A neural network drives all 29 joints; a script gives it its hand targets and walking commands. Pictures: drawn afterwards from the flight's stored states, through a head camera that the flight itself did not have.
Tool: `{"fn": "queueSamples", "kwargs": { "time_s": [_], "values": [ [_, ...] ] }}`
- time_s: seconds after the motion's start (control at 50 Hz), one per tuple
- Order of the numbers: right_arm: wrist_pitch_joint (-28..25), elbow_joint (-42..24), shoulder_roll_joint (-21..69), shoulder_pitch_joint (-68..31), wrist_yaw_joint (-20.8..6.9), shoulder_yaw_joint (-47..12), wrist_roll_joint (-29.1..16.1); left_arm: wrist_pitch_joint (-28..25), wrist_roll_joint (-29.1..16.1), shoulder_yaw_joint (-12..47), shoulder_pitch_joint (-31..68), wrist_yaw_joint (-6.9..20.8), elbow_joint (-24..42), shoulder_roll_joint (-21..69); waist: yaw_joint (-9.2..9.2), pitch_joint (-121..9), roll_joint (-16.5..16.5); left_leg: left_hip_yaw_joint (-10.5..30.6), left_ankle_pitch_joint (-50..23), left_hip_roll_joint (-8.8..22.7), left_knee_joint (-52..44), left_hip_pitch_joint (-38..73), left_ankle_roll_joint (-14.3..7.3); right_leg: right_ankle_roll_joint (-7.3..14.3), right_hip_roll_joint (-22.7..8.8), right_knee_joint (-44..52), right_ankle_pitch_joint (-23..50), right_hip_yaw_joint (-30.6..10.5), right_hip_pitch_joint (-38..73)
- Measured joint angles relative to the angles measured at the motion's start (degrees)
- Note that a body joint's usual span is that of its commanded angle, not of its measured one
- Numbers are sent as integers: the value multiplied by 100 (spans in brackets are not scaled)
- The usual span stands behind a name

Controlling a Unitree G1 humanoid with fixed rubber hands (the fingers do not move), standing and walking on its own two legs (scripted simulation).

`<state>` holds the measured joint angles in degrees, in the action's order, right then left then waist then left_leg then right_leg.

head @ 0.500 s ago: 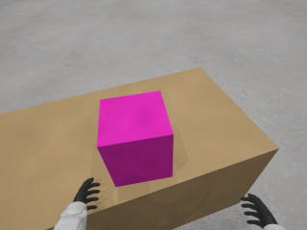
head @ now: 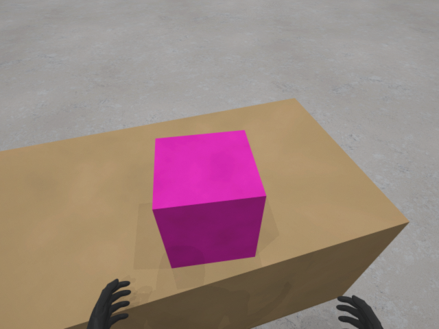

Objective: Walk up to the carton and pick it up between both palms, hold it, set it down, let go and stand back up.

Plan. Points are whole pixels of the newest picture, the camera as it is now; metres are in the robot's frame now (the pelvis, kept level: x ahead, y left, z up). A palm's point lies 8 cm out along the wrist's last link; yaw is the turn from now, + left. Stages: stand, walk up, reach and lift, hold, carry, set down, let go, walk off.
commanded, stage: reach and lift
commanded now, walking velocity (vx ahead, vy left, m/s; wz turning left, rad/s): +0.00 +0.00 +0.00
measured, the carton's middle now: (207, 200) +0.43 +0.07 -0.04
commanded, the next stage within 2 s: none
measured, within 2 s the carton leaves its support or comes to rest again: neither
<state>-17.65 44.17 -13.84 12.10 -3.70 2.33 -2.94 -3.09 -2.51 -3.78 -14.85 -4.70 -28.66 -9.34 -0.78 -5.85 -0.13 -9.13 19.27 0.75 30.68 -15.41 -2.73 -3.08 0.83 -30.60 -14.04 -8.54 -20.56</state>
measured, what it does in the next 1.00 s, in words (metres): stands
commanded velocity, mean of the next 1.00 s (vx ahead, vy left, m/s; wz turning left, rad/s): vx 0.00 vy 0.00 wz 0.00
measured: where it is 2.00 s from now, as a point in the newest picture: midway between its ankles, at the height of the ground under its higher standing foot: outside the picture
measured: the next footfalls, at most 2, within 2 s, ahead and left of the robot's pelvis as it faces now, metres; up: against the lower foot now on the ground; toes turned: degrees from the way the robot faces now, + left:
none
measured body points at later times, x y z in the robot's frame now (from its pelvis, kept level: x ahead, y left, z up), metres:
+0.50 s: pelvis -0.03 +0.01 +0.00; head -0.02 +0.00 +0.45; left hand +0.19 +0.23 -0.05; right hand +0.21 -0.22 -0.05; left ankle -0.03 +0.08 -0.73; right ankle +0.02 -0.15 -0.73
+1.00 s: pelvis -0.04 +0.00 +0.00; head -0.02 -0.01 +0.45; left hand +0.25 +0.19 -0.04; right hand +0.27 -0.21 -0.02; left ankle -0.03 +0.08 -0.73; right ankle +0.02 -0.15 -0.73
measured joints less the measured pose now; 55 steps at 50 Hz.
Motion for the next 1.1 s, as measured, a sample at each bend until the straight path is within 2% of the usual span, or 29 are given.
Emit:
{"fn": "queueSamples", "kwargs": {
  "time_s": [0.18, 0.38, 0.5, 0.76, 1.1],
  "values": [
    [-47, 147, -80, -249, -48, -381, -474, -328, -47, -186, 239, -22, -434, 175, 41, -86, 18, -44, -60, -31, -71, 201, -36, -42, -46, 91, 81, -14, 201],
    [-114, 26, -23, -816, -55, -442, -473, -792, -215, -152, 625, -125, -754, 337, -31, 401, -74, -137, -232, -47, -148, 178, -72, -77, -78, 208, 301, -67, 171],
    [-258, 294, -10, -1356, -69, -445, -526, -1246, -203, -114, 1060, -227, -1087, 370, -20, 465, -65, -156, -251, -29, -87, 94, -64, -72, -71, 159, 332, -65, 85],
    [-551, 864, -54, -2129, -129, -825, -855, -1933, 31, -217, 1710, -247, -1854, 621, 49, 309, -105, -203, -167, 72, 97, -49, -22, -37, 5, 39, 308, -65, -58],
    [-162, 1493, -103, -3671, 66, -1059, -1059, -1871, 29, -542, 3136, -396, -2772, 567, 15, 541, -18, -290, -299, 130, 95, -366, -22, -30, 34, 141, 522, -99, -362]
  ]
}}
